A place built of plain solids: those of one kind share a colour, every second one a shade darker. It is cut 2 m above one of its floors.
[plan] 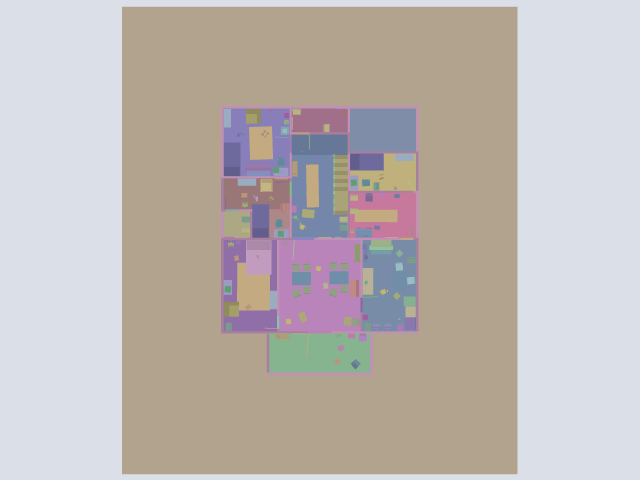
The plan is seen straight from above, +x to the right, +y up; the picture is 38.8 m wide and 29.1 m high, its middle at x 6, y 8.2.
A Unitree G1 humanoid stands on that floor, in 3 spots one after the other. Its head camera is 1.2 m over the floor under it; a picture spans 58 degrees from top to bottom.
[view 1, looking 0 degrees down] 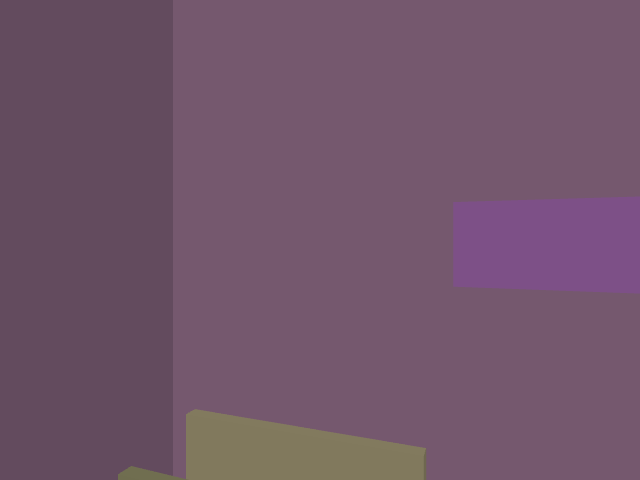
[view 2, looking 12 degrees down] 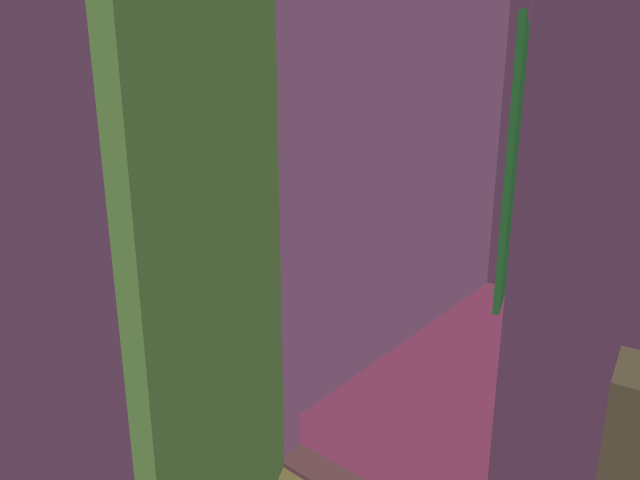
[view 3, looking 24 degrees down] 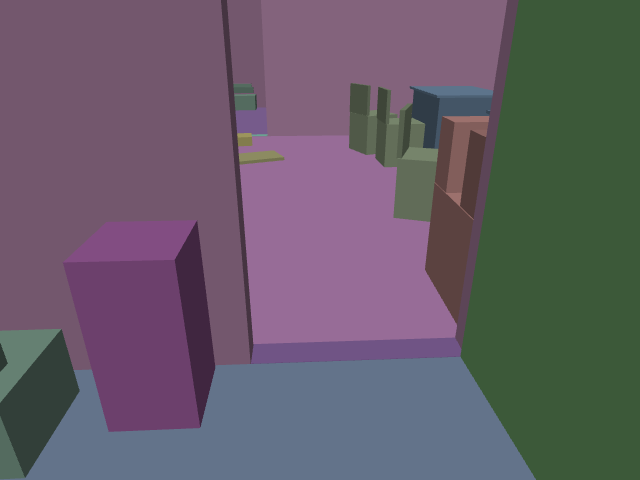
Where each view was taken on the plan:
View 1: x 0.72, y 9.57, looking -69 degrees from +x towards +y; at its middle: wall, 1.33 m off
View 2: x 10.62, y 12.22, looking -51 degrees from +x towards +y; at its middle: wall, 1.94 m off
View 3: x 10.03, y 4.03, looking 177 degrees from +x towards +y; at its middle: floor_dining_room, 2.95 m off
